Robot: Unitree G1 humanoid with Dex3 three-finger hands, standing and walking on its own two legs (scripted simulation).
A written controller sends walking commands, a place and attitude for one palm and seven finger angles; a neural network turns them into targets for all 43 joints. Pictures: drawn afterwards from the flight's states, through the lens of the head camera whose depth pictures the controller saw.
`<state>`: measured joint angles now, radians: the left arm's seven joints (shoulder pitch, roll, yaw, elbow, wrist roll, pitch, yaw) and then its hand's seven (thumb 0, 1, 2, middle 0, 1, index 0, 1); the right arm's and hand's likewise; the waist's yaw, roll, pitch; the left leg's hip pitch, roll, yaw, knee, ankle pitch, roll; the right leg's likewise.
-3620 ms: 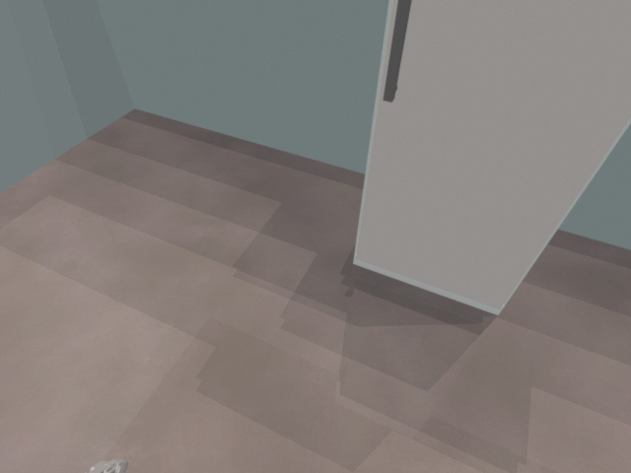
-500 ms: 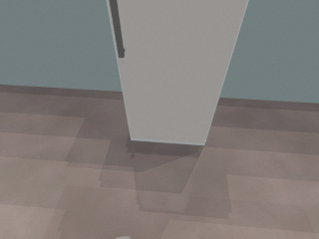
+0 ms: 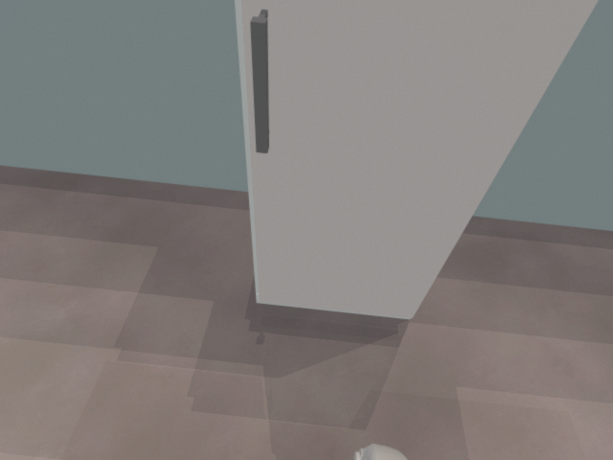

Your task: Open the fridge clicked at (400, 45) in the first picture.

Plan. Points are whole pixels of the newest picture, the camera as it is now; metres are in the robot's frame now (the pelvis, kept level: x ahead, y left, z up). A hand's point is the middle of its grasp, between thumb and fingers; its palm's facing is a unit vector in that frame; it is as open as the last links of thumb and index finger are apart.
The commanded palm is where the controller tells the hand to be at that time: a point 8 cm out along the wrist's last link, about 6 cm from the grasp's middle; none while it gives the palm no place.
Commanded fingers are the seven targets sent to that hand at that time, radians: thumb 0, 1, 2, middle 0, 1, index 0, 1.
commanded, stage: take the last steps up to it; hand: left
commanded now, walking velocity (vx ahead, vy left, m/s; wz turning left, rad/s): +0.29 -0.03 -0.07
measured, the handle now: (263, 87) +0.69 +0.14 +0.14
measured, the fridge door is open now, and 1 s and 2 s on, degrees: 0 0 0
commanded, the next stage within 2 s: come to a stop and stand still in 0.26 s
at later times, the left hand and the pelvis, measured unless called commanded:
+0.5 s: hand (234, 382) +0.27 +0.13 -0.17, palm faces +0.03 -0.98 -0.21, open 7.1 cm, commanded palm none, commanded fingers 0.00 0.90 0.90 -0.20 -0.30 -0.20 -0.30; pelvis +0.18 -0.04 -0.01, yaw -1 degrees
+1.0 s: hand (173, 429) +0.19 +0.22 -0.19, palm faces +0.01 -0.98 -0.19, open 7.3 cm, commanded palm none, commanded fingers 0.00 0.90 0.90 -0.20 -0.30 -0.20 -0.30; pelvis +0.17 +0.02 +0.00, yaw -3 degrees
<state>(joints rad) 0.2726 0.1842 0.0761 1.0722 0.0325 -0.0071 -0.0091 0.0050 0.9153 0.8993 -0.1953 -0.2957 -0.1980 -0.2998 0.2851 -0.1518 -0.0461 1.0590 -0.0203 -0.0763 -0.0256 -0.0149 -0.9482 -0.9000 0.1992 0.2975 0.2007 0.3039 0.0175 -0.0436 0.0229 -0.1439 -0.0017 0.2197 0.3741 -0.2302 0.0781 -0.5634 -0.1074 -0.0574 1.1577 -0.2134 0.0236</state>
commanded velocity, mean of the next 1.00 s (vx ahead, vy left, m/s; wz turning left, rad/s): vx -0.03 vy -0.04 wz -0.01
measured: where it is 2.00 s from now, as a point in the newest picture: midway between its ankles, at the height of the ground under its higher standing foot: outside the picture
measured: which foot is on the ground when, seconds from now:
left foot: down 0.00-0.32, up 0.34-0.68, down 0.70-1.00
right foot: up 0.00-0.30, down 0.32-0.70, up 0.72-1.00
